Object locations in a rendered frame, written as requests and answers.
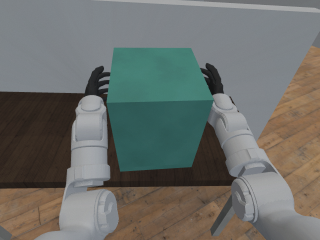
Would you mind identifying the table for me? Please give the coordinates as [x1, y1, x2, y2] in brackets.
[0, 91, 239, 240]

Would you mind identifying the left robot hand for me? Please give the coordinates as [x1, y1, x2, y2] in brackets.
[84, 66, 111, 102]

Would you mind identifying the carton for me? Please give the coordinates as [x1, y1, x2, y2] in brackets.
[106, 47, 214, 172]

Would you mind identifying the robot left upper arm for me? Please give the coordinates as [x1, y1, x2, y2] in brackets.
[34, 189, 119, 240]

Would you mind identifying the left robot forearm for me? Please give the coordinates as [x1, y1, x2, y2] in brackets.
[59, 95, 111, 229]

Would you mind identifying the right robot forearm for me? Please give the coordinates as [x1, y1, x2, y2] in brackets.
[207, 93, 295, 208]

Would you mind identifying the right robot hand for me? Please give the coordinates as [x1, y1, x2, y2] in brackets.
[200, 63, 224, 95]

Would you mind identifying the robot right upper arm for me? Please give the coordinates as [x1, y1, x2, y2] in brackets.
[231, 171, 320, 240]

